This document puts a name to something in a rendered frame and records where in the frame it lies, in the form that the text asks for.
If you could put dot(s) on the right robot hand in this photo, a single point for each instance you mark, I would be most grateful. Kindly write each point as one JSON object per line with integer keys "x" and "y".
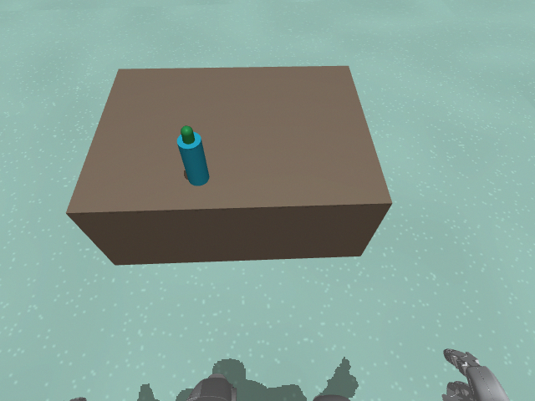
{"x": 483, "y": 384}

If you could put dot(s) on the bottle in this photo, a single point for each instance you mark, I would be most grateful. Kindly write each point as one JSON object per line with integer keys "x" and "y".
{"x": 193, "y": 157}

